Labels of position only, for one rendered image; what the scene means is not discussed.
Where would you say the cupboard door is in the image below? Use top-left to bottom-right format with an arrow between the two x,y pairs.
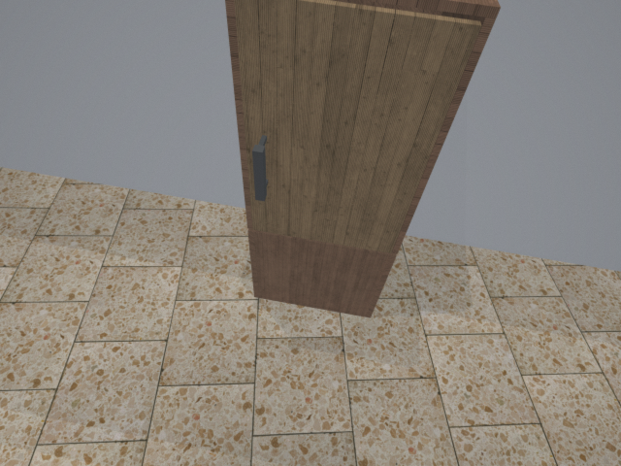
234,0 -> 481,253

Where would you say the handle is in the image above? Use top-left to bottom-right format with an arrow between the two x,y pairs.
252,135 -> 268,201

